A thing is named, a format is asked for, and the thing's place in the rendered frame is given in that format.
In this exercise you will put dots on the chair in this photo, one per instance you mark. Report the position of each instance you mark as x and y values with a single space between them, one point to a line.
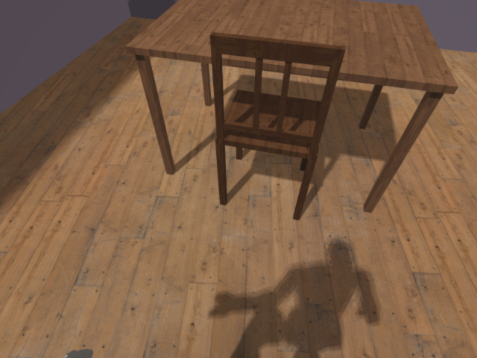
275 124

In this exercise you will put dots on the table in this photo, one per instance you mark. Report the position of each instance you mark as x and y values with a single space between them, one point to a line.
386 45

